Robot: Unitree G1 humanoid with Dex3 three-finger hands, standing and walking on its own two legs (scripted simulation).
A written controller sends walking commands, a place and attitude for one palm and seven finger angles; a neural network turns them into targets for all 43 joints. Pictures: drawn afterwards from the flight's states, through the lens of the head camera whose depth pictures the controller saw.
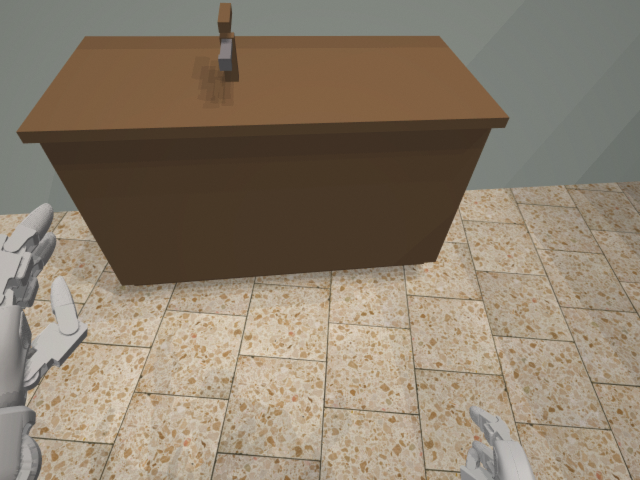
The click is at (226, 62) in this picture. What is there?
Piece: tap's lever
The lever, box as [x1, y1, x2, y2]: [218, 54, 231, 70]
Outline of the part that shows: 219,54 218,61 220,70 231,70 230,54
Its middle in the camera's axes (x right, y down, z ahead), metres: -0.23 -0.41 +0.90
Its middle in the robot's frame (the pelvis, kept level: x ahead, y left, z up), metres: +0.95 +0.29 +0.08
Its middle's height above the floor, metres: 0.85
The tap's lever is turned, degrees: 0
